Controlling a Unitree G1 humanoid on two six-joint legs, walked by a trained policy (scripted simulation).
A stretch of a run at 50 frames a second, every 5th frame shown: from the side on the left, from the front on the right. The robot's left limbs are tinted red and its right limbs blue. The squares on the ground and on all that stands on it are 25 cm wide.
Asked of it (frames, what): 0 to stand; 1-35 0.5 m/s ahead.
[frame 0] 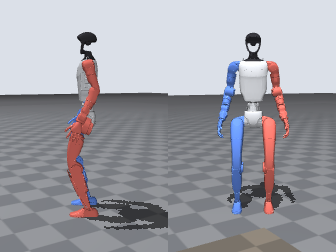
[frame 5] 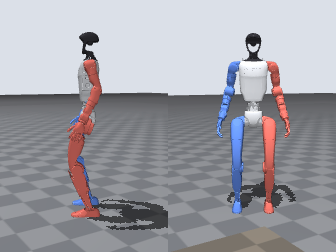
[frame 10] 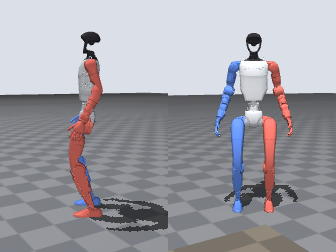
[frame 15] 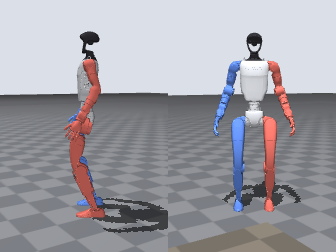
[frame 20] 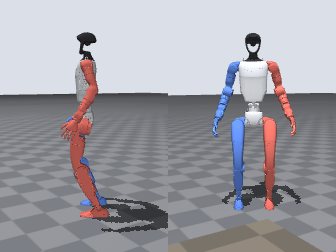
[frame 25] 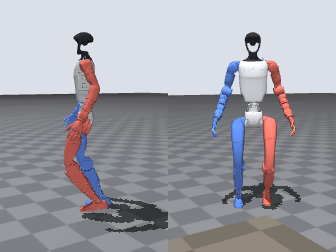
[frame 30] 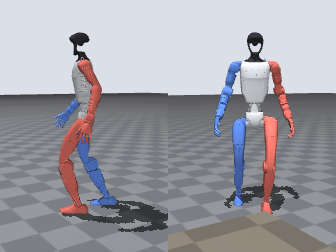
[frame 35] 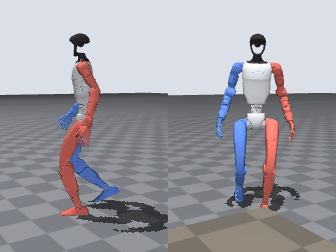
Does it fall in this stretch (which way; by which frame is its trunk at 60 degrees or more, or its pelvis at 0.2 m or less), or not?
no
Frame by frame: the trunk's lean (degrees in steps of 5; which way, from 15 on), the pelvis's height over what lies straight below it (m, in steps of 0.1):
0: 0, 0.8
5: 0, 0.8
10: 5, 0.8
15: 5, 0.8
20: 0, 0.8
25: 0, 0.8
30: 5, 0.8
35: 5, 0.8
